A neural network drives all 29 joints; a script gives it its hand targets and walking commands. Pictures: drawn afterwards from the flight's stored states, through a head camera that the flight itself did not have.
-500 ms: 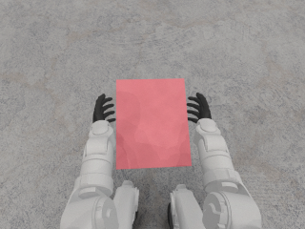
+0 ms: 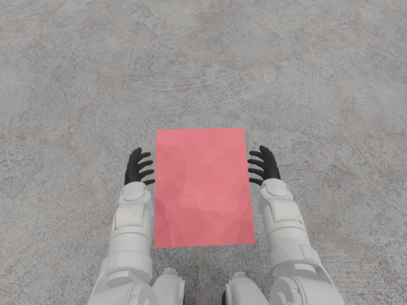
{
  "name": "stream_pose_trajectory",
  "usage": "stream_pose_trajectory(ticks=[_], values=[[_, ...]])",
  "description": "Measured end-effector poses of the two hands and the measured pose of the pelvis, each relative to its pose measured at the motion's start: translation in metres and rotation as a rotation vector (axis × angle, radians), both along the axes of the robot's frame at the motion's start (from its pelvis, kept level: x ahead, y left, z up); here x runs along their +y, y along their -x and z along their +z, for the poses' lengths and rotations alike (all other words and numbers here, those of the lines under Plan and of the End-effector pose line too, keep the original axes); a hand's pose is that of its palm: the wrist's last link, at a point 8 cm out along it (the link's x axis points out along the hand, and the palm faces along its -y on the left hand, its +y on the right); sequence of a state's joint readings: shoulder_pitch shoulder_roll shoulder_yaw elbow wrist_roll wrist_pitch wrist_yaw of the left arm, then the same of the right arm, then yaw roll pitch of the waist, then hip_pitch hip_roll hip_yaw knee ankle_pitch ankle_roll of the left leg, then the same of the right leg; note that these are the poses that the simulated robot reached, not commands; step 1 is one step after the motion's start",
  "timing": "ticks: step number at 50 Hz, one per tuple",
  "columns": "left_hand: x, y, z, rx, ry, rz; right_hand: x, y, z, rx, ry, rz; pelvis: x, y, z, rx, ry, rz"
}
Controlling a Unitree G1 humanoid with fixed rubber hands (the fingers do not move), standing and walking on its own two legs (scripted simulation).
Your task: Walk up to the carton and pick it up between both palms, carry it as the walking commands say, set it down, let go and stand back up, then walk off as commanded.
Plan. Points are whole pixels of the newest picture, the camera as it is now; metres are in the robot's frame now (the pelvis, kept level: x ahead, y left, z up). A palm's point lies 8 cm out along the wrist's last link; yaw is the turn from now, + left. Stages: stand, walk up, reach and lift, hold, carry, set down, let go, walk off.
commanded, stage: reach and lift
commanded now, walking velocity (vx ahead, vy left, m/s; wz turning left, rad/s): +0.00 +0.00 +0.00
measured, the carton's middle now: (201, 188) +0.39 +0.02 -0.12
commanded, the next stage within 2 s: none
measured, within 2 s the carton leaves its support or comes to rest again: neither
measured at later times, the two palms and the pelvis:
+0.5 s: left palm (124, 176) +0.34 +0.16 +0.05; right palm (282, 174) +0.35 -0.13 +0.04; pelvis +0.02 +0.00 +0.05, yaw +0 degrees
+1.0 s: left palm (112, 166) +0.33 +0.16 +0.11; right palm (299, 165) +0.34 -0.13 +0.11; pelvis +0.03 +0.00 +0.08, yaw +0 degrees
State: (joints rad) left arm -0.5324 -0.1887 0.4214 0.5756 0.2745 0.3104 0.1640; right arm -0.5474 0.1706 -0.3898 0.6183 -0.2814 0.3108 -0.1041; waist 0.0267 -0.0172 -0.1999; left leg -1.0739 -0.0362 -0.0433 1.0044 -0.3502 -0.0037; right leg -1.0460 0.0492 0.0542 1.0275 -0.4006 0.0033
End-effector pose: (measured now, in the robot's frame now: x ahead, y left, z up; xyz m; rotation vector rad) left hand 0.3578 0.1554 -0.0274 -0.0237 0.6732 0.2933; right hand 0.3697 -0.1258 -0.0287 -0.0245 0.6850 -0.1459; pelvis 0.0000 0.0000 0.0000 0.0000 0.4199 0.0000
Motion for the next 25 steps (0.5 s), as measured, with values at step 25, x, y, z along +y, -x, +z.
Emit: stream_pose_trajectory(ticks=[25], values=[[0.001, 0.014, 0.073, -0.003, 0.001, -0.042, -0.002, 0.016, 0.071, -0.004, -0.011, 0.01, 0.002, -0.017, 0.053, -0.183, -0.002, -0.001]])
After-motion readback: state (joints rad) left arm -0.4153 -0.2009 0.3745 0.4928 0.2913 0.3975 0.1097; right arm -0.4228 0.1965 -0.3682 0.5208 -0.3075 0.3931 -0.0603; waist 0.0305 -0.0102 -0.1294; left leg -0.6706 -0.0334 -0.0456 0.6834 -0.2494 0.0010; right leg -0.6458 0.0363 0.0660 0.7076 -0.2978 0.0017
